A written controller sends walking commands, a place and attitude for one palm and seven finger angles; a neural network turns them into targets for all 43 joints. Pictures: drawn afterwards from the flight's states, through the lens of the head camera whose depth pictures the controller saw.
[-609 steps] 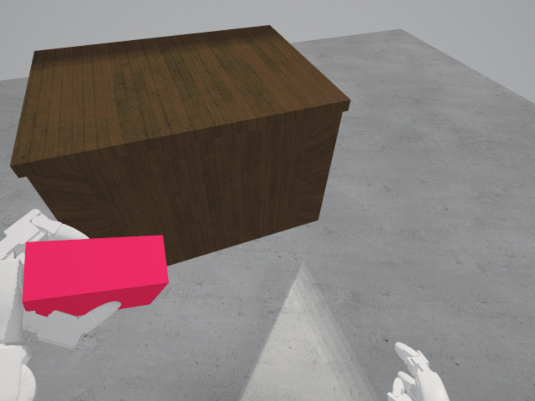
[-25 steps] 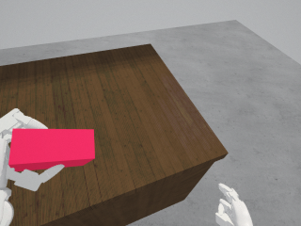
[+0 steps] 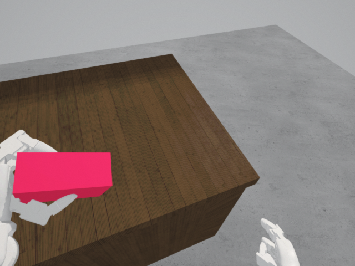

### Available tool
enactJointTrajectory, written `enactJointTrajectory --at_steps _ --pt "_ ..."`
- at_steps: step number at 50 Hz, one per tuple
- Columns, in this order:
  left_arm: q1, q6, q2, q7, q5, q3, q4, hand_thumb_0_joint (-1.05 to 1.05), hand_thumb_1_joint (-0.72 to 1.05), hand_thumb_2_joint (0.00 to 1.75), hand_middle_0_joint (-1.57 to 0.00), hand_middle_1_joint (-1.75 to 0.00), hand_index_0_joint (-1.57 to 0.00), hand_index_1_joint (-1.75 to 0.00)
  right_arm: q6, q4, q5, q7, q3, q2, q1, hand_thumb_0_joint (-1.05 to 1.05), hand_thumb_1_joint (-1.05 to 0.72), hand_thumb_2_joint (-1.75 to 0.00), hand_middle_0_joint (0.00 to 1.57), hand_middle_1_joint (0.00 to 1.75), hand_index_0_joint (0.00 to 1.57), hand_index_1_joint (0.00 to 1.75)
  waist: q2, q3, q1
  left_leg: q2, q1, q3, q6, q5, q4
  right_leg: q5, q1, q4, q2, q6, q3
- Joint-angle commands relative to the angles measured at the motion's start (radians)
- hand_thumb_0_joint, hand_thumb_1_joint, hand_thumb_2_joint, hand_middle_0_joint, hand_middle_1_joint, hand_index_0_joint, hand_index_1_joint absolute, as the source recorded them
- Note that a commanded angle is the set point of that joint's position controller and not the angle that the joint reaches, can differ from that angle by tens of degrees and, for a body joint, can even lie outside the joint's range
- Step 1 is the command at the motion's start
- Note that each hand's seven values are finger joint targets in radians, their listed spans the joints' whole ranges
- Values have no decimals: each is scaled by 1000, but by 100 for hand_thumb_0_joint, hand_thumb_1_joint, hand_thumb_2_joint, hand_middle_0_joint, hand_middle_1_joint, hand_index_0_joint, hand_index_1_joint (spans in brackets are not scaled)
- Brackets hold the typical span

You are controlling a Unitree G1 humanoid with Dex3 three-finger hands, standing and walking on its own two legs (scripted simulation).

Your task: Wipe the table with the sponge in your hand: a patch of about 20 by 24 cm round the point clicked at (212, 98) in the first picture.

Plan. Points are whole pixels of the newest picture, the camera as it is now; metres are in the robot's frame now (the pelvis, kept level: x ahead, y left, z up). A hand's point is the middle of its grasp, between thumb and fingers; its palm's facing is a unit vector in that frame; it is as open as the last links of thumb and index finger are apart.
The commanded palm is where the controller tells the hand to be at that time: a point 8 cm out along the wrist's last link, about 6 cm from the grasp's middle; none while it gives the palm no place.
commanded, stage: shuffle to correct the standing spot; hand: left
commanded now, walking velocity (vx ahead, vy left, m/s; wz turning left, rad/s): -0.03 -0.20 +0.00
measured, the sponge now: (79, 177) +0.24 +0.20 +0.13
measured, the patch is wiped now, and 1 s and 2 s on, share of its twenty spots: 0.00 0.00 0.00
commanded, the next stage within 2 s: come to a stop and stand still in 0.50 s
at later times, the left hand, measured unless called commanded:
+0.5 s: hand (85, 176) +0.23 +0.18 +0.15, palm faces +0.30 -0.86 -0.41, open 10.0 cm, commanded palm +0.17 +0.22 +0.17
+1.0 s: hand (50, 156) +0.25 +0.24 +0.17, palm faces +0.44 -0.77 -0.46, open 10.0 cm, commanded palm +0.16 +0.24 +0.17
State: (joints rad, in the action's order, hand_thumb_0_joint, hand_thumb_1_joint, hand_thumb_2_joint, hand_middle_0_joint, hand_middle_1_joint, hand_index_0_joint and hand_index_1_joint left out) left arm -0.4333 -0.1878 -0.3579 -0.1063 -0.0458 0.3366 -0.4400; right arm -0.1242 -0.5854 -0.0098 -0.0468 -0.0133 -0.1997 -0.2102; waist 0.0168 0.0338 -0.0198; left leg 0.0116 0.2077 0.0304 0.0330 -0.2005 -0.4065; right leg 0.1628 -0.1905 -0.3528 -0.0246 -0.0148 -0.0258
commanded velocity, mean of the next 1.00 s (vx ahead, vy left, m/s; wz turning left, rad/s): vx -0.03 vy -0.10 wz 0.00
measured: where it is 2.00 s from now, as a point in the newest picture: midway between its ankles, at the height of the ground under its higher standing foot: outside the picture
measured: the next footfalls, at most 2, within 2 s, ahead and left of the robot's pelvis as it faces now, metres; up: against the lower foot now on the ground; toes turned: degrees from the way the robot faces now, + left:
none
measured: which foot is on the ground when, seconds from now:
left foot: down 0.00-1.00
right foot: down 0.00-1.00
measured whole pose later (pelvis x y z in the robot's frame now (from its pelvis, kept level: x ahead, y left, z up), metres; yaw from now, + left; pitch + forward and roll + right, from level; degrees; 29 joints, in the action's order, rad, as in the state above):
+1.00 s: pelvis +0.00 -0.04 +0.00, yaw -1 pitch +1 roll +0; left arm -0.27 -0.20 -0.44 -0.10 -0.05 0.44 -0.32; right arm -0.14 -0.58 -0.02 -0.01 0.02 -0.24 -0.19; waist -0.02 0.08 -0.05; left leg -0.05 0.25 0.05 -0.02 -0.22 -0.45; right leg 0.18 -0.24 -0.40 -0.08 -0.07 -0.03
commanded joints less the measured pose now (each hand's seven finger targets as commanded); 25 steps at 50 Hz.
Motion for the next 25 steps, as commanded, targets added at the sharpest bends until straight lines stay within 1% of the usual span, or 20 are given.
enactJointTrajectory --at_steps 1,2,3,4,5,6,7,8,10,11,12,14,16,17,20,21,22,23,24,25 --pt "104 -78 -186 -16 -22 124 -263 0 10 130 -120 -160 -120 -160 -57 171 -8 -2 52 -120 105 0 -90 -90 20 30 20 30 -107 -138 6 -132 -20 -119 -29 75 102 -59 44 7 49 8 59" --pt "103 -79 -168 -12 -25 109 -253 0 10 130 -120 -160 -120 -160 -53 170 -5 -1 51 -122 93 0 -90 -90 20 30 20 30 -112 -139 7 -138 -1 -127 -29 79 111 -53 54 2 45 11 46" --pt "96 -77 -181 -12 -24 123 -262 0 10 130 -120 -160 -120 -160 -54 177 -7 1 58 -122 92 0 -90 -90 20 30 20 30 -104 -148 4 -147 -11 -129 -29 105 98 -68 58 -5 48 9 53" --pt "83 -75 -174 -9 -26 118 -259 0 10 130 -120 -160 -120 -160 -52 178 -5 3 58 -123 89 0 -90 -90 20 30 20 30 -110 -152 4 -151 -11 -120 -27 112 89 -73 53 -8 52 9 54" --pt "72 -72 -184 -9 -27 129 -257 0 10 130 -120 -160 -120 -160 -49 180 -5 4 61 -124 86 0 -90 -90 20 30 20 30 -96 -156 3 -156 -10 -122 -26 128 78 -84 55 -9 55 9 57" --pt "60 -68 -188 -7 -29 135 -264 0 10 130 -120 -160 -120 -160 -49 180 -7 5 60 -121 98 0 -90 -90 20 30 20 30 -107 -149 6 -155 -20 -115 -27 131 77 -86 37 -9 49 7 56" --pt "61 -68 -170 -2 -33 117 -256 0 10 130 -120 -160 -120 -160 -45 180 -4 6 58 -122 87 0 -90 -90 20 30 20 30 -97 -148 7 -157 3 -119 -26 131 78 -83 47 -12 47 10 47" --pt "55 -65 -184 -1 -32 132 -255 0 10 130 -120 -160 -120 -160 -45 185 -5 5 65 -124 87 0 -90 -90 20 30 20 30 -94 -151 6 -164 -2 -118 -23 137 66 -93 43 -14 53 8 58" --pt "47 -61 -185 2 -36 132 -261 0 10 130 -120 -160 -120 -160 -40 187 -5 5 68 -126 84 0 -90 -90 20 30 20 30 -81 -156 7 -162 -2 -108 -20 125 43 -103 36 -8 61 3 72" --pt "40 -58 -195 1 -39 145 -277 0 10 130 -120 -160 -120 -160 -41 186 -7 5 67 -124 95 0 -90 -90 20 30 20 30 -90 -156 9 -158 -11 -104 -20 125 39 -107 23 -7 55 0 70" --pt "41 -57 -177 6 -42 124 -271 0 10 130 -120 -160 -120 -160 -40 188 -4 4 64 -125 90 0 -90 -90 20 30 20 30 -88 -153 10 -157 -2 -103 -18 110 39 -103 21 -6 56 1 71" --pt "45 -54 -200 4 -42 145 -284 0 10 130 -120 -160 -120 -160 -39 190 -3 1 71 -129 88 0 -90 -90 20 30 20 30 -84 -158 8 -159 -5 -95 -15 97 19 -107 14 -3 65 0 88" --pt "38 -47 -207 3 -49 153 -297 0 10 130 -120 -160 -120 -160 -41 188 -7 -1 72 -125 96 0 -90 -90 20 30 20 30 -70 -160 11 -146 -13 -84 -15 68 0 -103 -5 8 68 -8 106" --pt "40 -46 -193 4 -52 140 -287 0 10 130 -120 -160 -120 -160 -39 186 -3 -2 70 -126 89 0 -90 -90 20 30 20 30 -73 -157 13 -142 1 -80 -14 50 -5 -88 -4 13 73 -8 105" --pt "41 -42 -208 1 -53 150 -301 0 10 130 -120 -160 -120 -160 -38 188 -6 -5 78 -130 83 0 -90 -90 20 30 20 30 -59 -167 14 -130 -5 -68 -15 36 -37 -82 -15 19 89 -15 129" --pt "22 -39 -223 -3 -55 169 -307 0 10 130 -120 -160 -120 -160 -39 183 -8 -6 79 -128 95 0 -90 -90 20 30 20 30 -71 -165 14 -127 -18 -63 -13 36 -44 -87 -33 26 89 -17 135" --pt "23 -38 -197 -1 -57 143 -301 0 10 130 -120 -160 -120 -160 -36 183 -7 -7 76 -127 84 0 -90 -90 20 30 20 30 -59 -169 19 -123 -9 -61 -14 28 -51 -75 -28 24 95 -19 131" --pt "17 -36 -219 -3 -57 163 -305 0 10 130 -120 -160 -120 -160 -36 186 -6 -8 80 -130 85 0 -90 -90 20 30 20 30 -46 -172 15 -124 -7 -60 -13 32 -61 -79 -29 26 101 -16 138" --pt "11 -33 -216 -3 -59 162 -299 0 10 130 -120 -160 -120 -160 -33 185 -8 -8 81 -130 81 0 -90 -90 20 30 20 30 -21 -175 17 -119 -6 -55 -13 35 -78 -84 -28 30 109 -16 143" --pt "7 -33 -218 -3 -60 165 -305 0 10 130 -120 -160 -120 -160 -32 185 -8 -8 85 -133 79 0 -90 -90 20 30 20 30 -26 -181 17 -114 -11 -47 -13 35 -92 -93 -31 34 118 -15 156"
